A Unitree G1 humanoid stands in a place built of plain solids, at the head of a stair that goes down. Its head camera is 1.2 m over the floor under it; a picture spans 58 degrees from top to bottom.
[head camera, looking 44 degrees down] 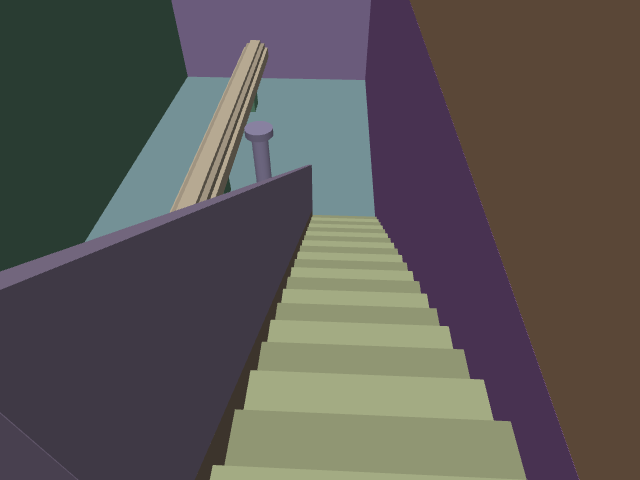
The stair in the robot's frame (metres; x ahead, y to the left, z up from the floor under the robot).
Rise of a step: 0.15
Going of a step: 0.24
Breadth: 0.98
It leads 3 degrees to the right of straight ahead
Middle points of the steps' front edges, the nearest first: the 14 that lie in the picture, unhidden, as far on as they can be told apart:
0.67 -0.18 -0.31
0.91 -0.19 -0.46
1.15 -0.20 -0.62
1.39 -0.21 -0.77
1.63 -0.22 -0.93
1.87 -0.23 -1.08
2.11 -0.24 -1.24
2.35 -0.26 -1.39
2.59 -0.27 -1.55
2.83 -0.28 -1.70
3.07 -0.29 -1.86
3.30 -0.30 -2.01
3.54 -0.31 -2.17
3.78 -0.32 -2.32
